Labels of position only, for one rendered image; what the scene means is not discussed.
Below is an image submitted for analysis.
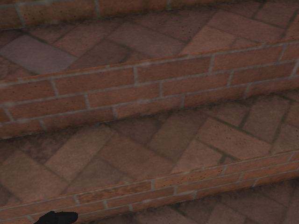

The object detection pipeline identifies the left robot hand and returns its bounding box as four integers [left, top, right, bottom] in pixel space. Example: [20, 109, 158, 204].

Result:
[34, 211, 78, 224]

